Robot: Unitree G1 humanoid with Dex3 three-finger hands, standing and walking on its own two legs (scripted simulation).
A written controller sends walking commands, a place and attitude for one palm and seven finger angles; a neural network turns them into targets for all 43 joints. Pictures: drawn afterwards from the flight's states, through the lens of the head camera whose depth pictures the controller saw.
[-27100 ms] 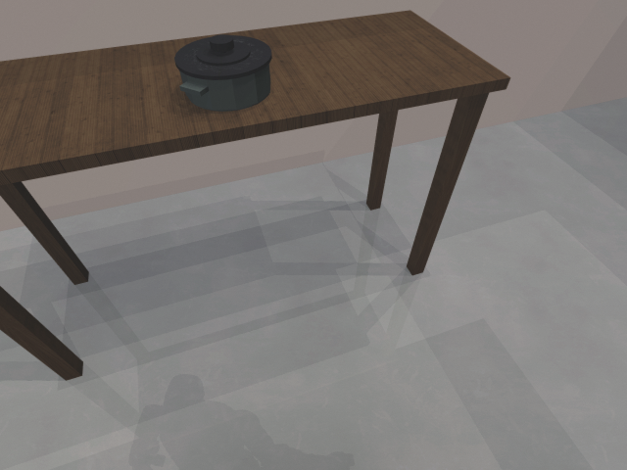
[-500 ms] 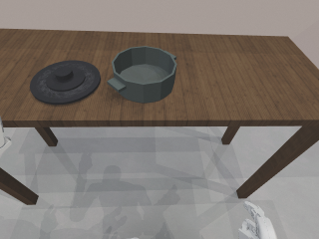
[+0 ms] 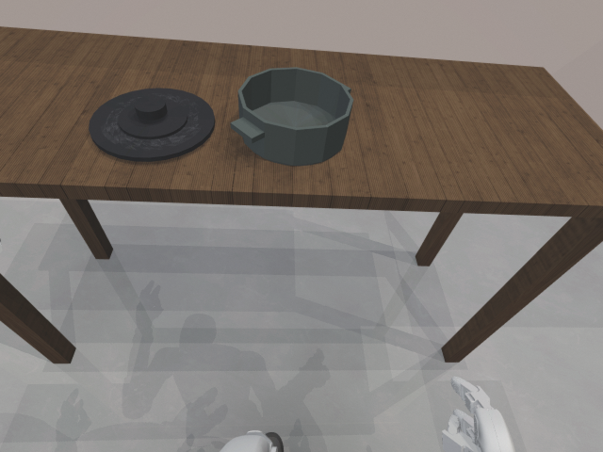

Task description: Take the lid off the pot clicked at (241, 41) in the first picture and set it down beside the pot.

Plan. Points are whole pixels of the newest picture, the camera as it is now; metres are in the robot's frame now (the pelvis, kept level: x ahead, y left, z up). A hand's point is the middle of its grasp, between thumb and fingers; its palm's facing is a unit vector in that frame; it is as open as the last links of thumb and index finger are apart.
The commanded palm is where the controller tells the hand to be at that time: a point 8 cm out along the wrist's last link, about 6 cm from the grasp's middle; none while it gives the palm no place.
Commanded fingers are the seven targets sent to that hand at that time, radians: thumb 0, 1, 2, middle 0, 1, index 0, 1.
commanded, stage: step back with the hand held close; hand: left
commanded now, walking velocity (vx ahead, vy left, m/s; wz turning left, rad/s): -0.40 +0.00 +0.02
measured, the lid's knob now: (151, 107) +0.61 +0.29 +0.11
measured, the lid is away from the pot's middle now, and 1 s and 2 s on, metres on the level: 0.24 0.24 0.24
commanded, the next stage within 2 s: stop stepping back and stand still in 0.34 s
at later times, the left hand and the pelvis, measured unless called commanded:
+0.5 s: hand out of the picture +0.10 +0.28 +0.26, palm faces +0.37 -0.84 -0.39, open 7.4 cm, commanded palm +0.04 +0.33 +0.29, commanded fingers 0.00 0.90 0.90 -0.20 -0.30 -0.20 -0.30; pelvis -0.12 +0.07 +0.00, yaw -6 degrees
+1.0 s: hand out of the picture -0.04 +0.42 +0.30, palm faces +0.55 -0.81 -0.21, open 7.4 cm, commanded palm -0.10 +0.45 +0.29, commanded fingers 0.00 0.90 0.90 -0.20 -0.30 -0.20 -0.30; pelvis -0.24 +0.17 +0.00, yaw -2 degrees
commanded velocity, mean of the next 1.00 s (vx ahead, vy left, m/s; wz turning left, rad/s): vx -0.02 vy -0.09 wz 0.03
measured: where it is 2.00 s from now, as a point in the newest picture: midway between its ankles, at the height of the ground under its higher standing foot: outside the picture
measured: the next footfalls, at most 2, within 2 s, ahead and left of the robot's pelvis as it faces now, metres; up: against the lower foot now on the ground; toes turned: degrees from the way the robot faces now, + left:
left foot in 0.20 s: +0.13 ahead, +0.08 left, +0.00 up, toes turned -1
right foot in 0.48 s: -0.15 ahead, -0.10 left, +0.00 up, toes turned -7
